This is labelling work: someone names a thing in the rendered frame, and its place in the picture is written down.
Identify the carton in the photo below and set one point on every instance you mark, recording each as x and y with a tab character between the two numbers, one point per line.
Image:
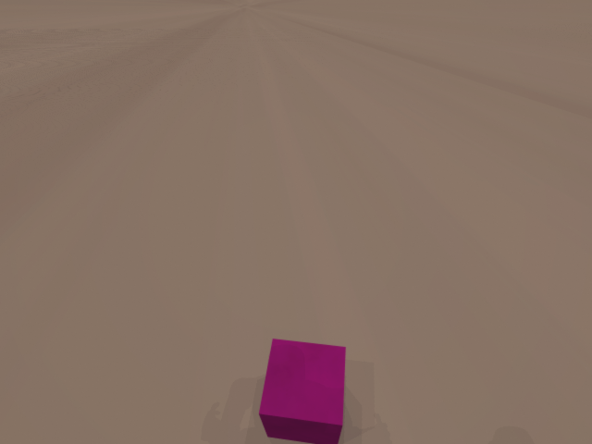
304	392

